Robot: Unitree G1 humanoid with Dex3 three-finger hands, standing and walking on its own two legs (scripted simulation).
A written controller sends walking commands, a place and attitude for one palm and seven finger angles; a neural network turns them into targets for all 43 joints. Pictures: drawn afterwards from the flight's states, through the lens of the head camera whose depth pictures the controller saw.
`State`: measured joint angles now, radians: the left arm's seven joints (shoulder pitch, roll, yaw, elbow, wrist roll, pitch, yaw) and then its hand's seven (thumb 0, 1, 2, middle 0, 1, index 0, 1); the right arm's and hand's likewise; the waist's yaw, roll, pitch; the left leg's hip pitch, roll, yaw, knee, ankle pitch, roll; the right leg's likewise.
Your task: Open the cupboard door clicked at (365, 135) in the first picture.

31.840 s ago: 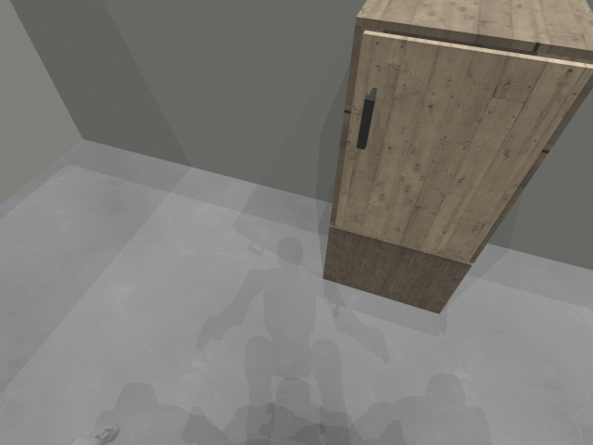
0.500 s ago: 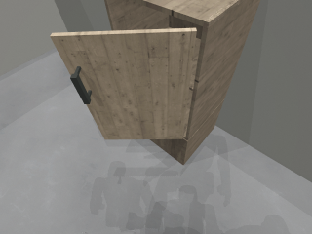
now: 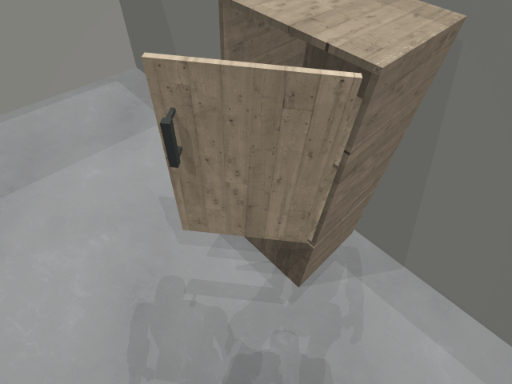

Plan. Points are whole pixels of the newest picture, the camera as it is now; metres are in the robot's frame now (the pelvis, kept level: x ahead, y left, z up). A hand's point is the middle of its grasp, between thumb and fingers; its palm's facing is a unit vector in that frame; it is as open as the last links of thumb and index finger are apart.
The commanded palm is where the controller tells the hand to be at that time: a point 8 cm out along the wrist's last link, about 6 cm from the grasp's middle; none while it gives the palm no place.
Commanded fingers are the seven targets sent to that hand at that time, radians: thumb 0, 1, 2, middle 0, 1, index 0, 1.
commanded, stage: come to a stop and stand still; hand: left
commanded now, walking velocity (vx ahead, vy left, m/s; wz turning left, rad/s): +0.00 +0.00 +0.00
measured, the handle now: (173, 138) +0.58 +0.25 +0.01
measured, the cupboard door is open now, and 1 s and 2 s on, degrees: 40 40 40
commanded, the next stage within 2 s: look again from close up in 0.30 s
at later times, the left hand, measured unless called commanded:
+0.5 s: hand out of the picture +0.01 +0.19 -0.18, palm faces -0.03 -0.98 -0.19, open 7.4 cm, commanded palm none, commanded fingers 0.00 0.90 0.90 -0.20 -0.30 -0.20 -0.30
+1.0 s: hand out of the picture +0.02 +0.17 -0.17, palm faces -0.03 -0.97 -0.22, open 7.4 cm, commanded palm +0.10 +0.22 -0.07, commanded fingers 0.00 0.88 0.89 -0.20 -0.31 -0.20 -0.31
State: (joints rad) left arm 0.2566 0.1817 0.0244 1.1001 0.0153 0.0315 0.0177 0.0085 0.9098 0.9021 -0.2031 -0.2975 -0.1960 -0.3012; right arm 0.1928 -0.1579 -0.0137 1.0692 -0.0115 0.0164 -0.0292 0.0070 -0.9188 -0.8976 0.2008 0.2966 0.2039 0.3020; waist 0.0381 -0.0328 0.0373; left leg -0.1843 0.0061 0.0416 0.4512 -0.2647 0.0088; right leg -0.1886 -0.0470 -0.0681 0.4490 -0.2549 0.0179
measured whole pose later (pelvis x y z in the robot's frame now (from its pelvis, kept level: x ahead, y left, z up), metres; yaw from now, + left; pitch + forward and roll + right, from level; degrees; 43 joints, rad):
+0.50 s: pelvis +0.01 +0.02 +0.00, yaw -1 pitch +0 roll -1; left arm 0.26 0.15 -0.01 1.12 0.02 -0.01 0.05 0.01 0.91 0.90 -0.20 -0.30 -0.20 -0.30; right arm 0.33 -0.13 0.01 1.09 -0.01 -0.02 -0.03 0.01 -0.91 -0.90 0.20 0.30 0.20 0.30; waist -0.01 0.00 0.05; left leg -0.20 -0.01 0.07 0.51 -0.31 0.04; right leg -0.21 -0.07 -0.04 0.48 -0.27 0.04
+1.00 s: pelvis +0.00 +0.00 +0.00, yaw -2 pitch -1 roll +1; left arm 0.27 0.15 -0.01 1.09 0.01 -0.01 0.03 0.01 0.91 0.90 -0.20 -0.30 -0.20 -0.30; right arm 0.27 -0.18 0.01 1.09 -0.01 -0.02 -0.02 0.01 -0.92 -0.90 0.20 0.30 0.20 0.30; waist 0.00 0.03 0.03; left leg -0.17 0.01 0.08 0.45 -0.27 0.01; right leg -0.21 -0.05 -0.03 0.50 -0.28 0.01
